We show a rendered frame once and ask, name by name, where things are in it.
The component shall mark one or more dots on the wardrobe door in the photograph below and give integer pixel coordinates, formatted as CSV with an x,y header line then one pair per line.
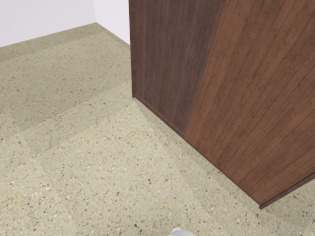
x,y
254,113
174,39

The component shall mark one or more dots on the robot right shin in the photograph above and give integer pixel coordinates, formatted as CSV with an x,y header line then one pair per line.
x,y
176,229

